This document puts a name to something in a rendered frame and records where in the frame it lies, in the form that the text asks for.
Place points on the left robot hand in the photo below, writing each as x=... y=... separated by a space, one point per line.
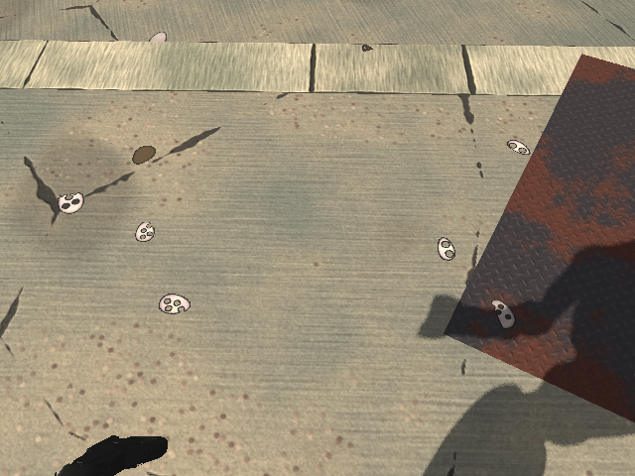
x=113 y=454

